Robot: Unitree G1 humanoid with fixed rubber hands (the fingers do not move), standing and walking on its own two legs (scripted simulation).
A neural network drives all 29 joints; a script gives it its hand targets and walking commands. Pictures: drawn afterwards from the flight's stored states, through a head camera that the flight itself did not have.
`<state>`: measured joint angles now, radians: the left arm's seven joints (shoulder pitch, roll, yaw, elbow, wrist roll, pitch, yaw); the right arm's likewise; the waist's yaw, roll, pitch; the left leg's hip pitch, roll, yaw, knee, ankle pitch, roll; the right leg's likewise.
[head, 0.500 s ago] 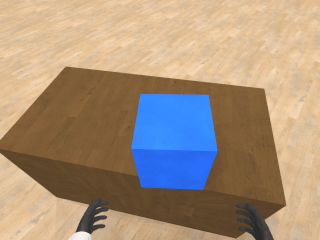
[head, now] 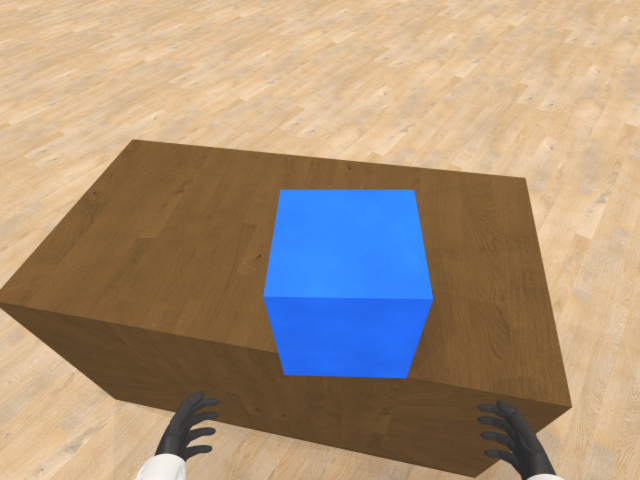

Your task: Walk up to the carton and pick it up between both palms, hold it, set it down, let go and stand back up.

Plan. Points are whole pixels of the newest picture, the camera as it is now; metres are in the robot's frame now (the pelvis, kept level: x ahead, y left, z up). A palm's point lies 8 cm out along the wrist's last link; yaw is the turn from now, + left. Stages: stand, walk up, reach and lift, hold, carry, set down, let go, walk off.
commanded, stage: let go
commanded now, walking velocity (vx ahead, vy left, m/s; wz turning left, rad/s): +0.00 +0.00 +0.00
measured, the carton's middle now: (345, 287) +0.41 +0.00 -0.06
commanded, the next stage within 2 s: stand in 0.36 s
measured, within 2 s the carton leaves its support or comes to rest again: neither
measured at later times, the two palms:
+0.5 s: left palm out of the picture +0.13 +0.23 -0.09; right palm out of the picture +0.12 -0.25 -0.10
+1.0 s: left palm (188, 469) +0.15 +0.21 -0.11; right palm out of the picture -0.01 -0.24 -0.14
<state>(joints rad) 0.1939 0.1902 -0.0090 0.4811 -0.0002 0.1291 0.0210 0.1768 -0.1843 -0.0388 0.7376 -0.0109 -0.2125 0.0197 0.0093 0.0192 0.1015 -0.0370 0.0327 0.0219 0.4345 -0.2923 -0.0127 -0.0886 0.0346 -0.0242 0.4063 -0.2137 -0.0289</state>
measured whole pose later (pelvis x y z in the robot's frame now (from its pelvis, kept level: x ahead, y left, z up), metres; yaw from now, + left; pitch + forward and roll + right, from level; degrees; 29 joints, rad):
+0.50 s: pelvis -0.02 +0.00 -0.01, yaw -4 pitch -3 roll +0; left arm 0.23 0.22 0.01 0.56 0.03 0.03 0.00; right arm 0.16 -0.22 -0.07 0.68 -0.03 0.03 0.01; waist 0.01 0.02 0.08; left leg -0.16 0.05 0.08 0.54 -0.33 -0.01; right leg -0.24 0.05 0.03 0.54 -0.23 -0.03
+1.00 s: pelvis -0.01 +0.01 -0.02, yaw -10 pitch +1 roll +1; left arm 0.27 0.18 0.02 0.64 0.03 0.00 0.00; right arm 0.32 -0.21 -0.06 0.80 -0.03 0.04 -0.01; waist -0.03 0.02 0.01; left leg -0.22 0.04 0.16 0.59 -0.37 0.01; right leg -0.38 0.05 0.10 0.63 -0.26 -0.01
